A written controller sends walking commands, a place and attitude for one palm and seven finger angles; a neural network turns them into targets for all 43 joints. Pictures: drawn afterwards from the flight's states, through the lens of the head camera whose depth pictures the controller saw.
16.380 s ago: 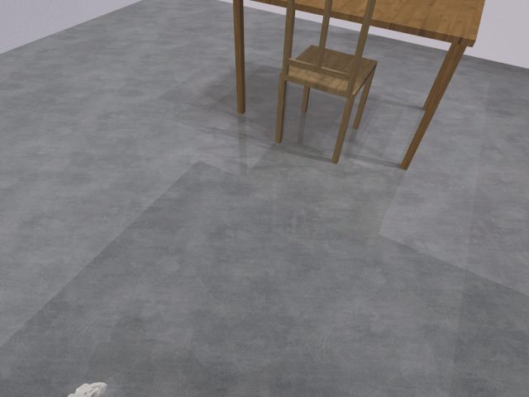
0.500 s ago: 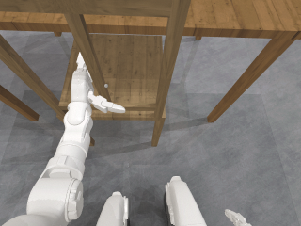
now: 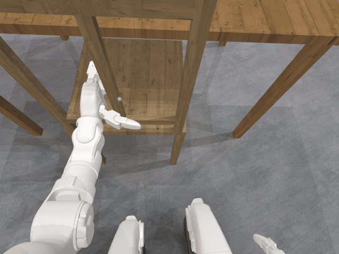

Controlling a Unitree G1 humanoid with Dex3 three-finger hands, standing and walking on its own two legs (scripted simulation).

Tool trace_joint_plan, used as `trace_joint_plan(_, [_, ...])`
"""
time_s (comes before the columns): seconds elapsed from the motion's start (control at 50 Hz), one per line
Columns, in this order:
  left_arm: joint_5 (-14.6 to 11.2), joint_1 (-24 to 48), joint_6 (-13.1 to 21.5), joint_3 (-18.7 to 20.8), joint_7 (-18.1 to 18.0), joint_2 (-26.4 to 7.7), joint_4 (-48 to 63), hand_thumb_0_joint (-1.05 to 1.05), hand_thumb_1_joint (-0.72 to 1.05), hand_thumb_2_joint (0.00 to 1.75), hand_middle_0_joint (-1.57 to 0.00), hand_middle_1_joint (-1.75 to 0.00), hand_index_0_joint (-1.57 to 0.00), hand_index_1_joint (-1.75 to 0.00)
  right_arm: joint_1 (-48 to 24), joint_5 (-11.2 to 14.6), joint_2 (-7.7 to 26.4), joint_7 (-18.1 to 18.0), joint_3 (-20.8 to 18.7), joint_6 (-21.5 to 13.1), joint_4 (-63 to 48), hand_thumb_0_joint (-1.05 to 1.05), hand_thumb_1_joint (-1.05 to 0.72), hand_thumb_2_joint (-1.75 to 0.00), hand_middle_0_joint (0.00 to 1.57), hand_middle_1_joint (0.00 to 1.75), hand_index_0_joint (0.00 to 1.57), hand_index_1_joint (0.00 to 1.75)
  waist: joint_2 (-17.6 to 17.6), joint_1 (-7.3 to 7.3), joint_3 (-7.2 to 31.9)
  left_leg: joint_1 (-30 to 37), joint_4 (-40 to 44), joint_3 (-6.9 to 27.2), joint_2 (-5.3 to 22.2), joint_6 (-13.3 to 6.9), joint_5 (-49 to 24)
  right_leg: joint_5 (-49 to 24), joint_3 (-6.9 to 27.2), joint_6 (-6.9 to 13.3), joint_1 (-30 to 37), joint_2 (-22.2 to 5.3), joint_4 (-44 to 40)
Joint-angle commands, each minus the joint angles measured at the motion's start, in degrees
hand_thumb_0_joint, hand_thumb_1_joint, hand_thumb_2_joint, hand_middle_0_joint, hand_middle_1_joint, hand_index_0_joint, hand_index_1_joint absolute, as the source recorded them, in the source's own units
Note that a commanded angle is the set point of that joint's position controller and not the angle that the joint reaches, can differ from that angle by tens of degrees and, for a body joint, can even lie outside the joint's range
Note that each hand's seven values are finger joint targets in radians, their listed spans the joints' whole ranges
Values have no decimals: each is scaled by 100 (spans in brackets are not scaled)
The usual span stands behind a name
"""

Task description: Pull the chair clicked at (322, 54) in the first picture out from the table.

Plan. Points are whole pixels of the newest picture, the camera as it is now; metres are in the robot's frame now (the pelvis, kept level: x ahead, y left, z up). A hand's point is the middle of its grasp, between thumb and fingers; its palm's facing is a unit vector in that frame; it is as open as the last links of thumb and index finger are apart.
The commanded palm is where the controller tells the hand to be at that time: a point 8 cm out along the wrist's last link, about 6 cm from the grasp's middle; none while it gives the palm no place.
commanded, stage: hook a spindle and tug to test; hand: left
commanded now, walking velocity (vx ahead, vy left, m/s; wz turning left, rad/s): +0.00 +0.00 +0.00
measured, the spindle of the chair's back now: (109, 82) +0.49 +0.11 +0.06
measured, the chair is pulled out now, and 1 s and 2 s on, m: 0.00 0.00 0.05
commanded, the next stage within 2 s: step backward, pulling the chair out in 1.40 s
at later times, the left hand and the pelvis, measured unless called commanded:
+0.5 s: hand (120, 99) +0.46 +0.08 +0.02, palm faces -0.08 -1.00 -0.04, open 11.0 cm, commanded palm +0.44 +0.13 +0.03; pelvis +0.00 +0.00 +0.00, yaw +0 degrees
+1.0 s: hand (121, 98) +0.47 +0.08 +0.02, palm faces -0.06 -1.00 -0.02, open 5.1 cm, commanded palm +0.42 +0.13 +0.03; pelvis +0.00 +0.00 +0.00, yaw +0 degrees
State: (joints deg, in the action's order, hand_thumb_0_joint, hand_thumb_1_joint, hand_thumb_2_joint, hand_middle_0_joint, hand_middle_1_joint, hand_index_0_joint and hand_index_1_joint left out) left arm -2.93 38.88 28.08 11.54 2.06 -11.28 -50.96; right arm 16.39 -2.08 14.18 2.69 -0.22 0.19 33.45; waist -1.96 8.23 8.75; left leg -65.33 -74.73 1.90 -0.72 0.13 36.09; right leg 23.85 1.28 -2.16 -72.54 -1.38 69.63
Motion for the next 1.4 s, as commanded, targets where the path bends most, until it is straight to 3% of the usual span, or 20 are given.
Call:
trace_joint_plan(0.0, [22, 2080, 501, -6, -17, -688, 1367, 0, -50, 30, -17, -41, -17, -41, 737, -17, 837, -39, -310, -151, -410, 0, -90, -90, 20, 30, 20, 30, -40, 112, 3010, 913, 1008, -143, -70, -33, -2292, -1565, -252, 389, 2778, 139, -534])
trace_joint_plan(0.1, [-3, 2005, 422, -182, 15, -494, 1397, 0, -50, 30, -25, -68, -25, -68, 715, 6, 837, -35, -322, -142, -411, 0, -90, -90, 20, 30, 20, 30, -141, 120, 2921, 1029, 1073, -137, -65, -21, -2230, -1433, -291, 398, 2689, 141, -593])
trace_joint_plan(0.18, [-40, 2178, 385, -158, -16, -500, 1292, 0, -50, 30, -32, -90, -32, -90, 675, 15, 845, -68, -316, -142, -347, 0, -90, -90, 20, 30, 20, 30, 49, 174, 2763, 899, 1082, -128, -73, -36, -1933, -1155, -280, 368, 2614, 136, -667])
trace_joint_plan(0.36, [67, 2363, 520, -168, -77, -510, 1184, 0, 0, 52, -48, -140, -48, -140, 698, -32, 821, -52, -303, -181, -330, 0, -90, -90, 20, 30, 20, 30, -27, 173, 2919, 907, 1021, -123, -97, -47, -2007, -1230, -269, 379, 2618, 132, -586])
trace_joint_plan(0.38, [80, 2235, 514, -91, -70, -594, 1147, 0, 6, 54, -50, -145, -50, -145, 701, -25, 824, -47, -306, -178, -342, 0, -90, -90, 20, 30, 20, 30, -39, 102, 2949, 838, 1022, -153, -106, -41, -1973, -1239, -248, 388, 2714, 130, -589])
trace_joint_plan(0.46, [42, 2358, 436, -136, -4, -553, 1018, 0, 28, 64, -50, -145, -50, -145, 707, -3, 845, -62, -302, -151, -329, 0, -90, -90, 20, 30, 20, 30, 39, 176, 2858, 782, 1029, -140, -102, -56, -1862, -1155, -245, 378, 2645, 135, -619])
trace_joint_plan(0.52, [2, 2463, 416, -124, 12, -579, 1137, 0, 45, 71, -50, -145, -50, -145, 730, -9, 848, -62, -303, -154, -343, 0, -90, -90, 20, 30, 20, 30, -207, 140, 3060, 967, 1027, -127, -99, -30, -2056, -1267, -266, 391, 2628, 134, -575])
trace_joint_plan(0.56, [-6, 2453, 374, -163, 0, -489, 964, 0, 56, 76, -50, -145, -50, -145, 765, -16, 842, -67, -306, -141, -296, 0, -90, -90, 20, 30, 20, 30, -1, 221, 2926, 881, 1003, -117, -88, -47, -2043, -1288, -278, 370, 2606, 146, -597])
trace_joint_plan(0.68, [20, 2457, 419, -127, -47, -527, 1044, 0, 90, 90, -50, -145, -50, -145, 796, -31, 847, -52, -312, -130, -283, 0, -90, -90, 20, 30, 20, 30, -13, 180, 3037, 929, 986, -123, -89, -44, -2141, -1366, -273, 375, 2645, 144, -580])
trace_joint_plan(0.72, [45, 2521, 436, -178, -49, -504, 997, 0, 90, 90, -50, -145, -50, -145, 800, -29, 846, -59, -307, -123, -291, 0, -90, -90, 20, 30, 20, 30, 13, 223, 2972, 889, 1001, -103, -87, -47, -2109, -1355, -280, 374, 2628, 143, -575])
trace_joint_plan(0.78, [27, 2318, 427, -181, -29, -485, 1060, 0, 90, 90, -50, -145, -50, -145, 781, -18, 843, -41, -315, -116, -309, 0, -90, -90, 20, 30, 20, 30, -2, 157, 2973, 899, 1033, -133, -90, -44, -2097, -1366, -275, 387, 2704, 142, -606])
trace_joint_plan(0.86, [0, 1852, 432, -278, 4, -361, 1376, 0, 90, 90, -50, -145, -50, -145, 751, -14, 810, -8, -331, -112, -407, 0, -90, -90, 20, 30, 20, 30, -65, 57, 3190, 1090, 1043, -168, -82, -32, -2369, -1633, -272, 394, 2865, 143, -590])
trace_joint_plan(0.94, [25, 1279, 449, -211, -18, -476, 1698, 0, 90, 90, -50, -145, -50, -145, 727, -5, 803, 23, -332, -95, -508, 0, -90, -90, 20, 30, 20, 30, -33, -83, 3202, 1104, 1093, -177, -62, -14, -2547, -1844, -261, 421, 3062, 144, -569])
trace_joint_plan(0.96, [10, 1096, 425, -322, 0, -336, 1731, 0, 90, 90, -50, -145, -50, -145, 707, 3, 778, 33, -338, -99, -541, 0, -90, -90, 20, 30, 20, 30, 72, -64, 3169, 1071, 1093, -209, -61, -30, -2578, -1952, -253, 414, 3148, 145, -593])
trace_joint_plan(1.02, [-41, 716, 418, -310, 26, -374, 2067, 0, 90, 90, -50, -145, -50, -145, 680, 27, 769, 51, -341, -104, -626, 0, -90, -90, 20, 30, 20, 30, -89, -171, 3194, 1179, 1151, -219, -47, -6, -2777, -2132, -247, 441, 3247, 146, -587])
trace_joint_plan(1.1, [-98, 116, 377, -255, 33, -412, 2293, 0, 90, 90, -50, -145, -50, -145, 656, 50, 758, 55, -349, -118, -717, 0, -90, -90, 20, 30, 20, 30, 117, -253, 3050, 1046, 1191, -242, -46, -21, -2838, -2342, -227, 457, 3475, 149, -614])
trace_joint_plan(1.18, [-123, -70, 396, -335, 48, -334, 2610, 0, 90, 90, -50, -145, -50, -145, 625, 59, 722, 41, -361, -142, -703, 0, -90, -90, 20, 30, 20, 30, 112, -253, 2988, 1094, 1179, -259, -33, -8, -2933, -2470, -207, 441, 3484, 115, -610])
trace_joint_plan(1.22, [-112, -223, 403, -467, 46, -225, 2849, 0, 90, 90, -50, -145, -50, -145, 612, 53, 692, 38, -377, -153, -731, 0, -90, -90, 20, 30, 20, 30, -80, -264, 3066, 1330, 1171, -235, -5, 15, -3299, -2631, -238, 452, 3400, 100, -555])
trace_joint_plan(1.28, [-170, -692, 338, -605, 76, -55, 2974, 0, 90, 90, -50, -145, -50, -145, 601, 66, 666, 49, -394, -162, -757, 0, -90, -90, 20, 30, 20, 30, 26, -292, 2996, 1418, 1183, -223, 24, 32, -3540, -2778, -259, 451, 3454, 98, -588])
trace_joint_plan(1.38, [-157, -744, 286, -662, 81, -47, 3113, 0, 90, 90, -50, -145, -50, -145, 546, 78, 648, 22, -401, -176, -756, 0, -90, -90, 20, 30, 20, 30, 83, -261, 2883, 1347, 1137, -219, 2, 25, -3434, -2812, -260, 441, 3451, 83, -574])
